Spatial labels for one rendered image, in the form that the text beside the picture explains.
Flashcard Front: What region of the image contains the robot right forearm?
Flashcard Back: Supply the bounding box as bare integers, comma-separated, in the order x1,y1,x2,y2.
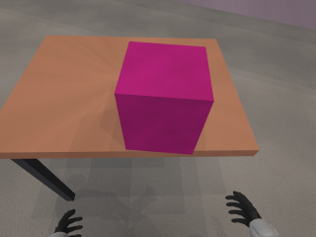
249,218,281,237

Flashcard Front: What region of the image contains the carton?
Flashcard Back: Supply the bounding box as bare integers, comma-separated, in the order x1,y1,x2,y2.
115,41,214,155

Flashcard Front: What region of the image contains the robot right hand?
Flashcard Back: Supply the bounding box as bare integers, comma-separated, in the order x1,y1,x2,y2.
225,191,262,228

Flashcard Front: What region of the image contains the table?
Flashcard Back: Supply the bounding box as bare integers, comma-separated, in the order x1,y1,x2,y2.
0,35,260,201

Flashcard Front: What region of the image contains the robot left hand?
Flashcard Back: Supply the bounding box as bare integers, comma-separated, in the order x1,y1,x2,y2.
54,209,83,237

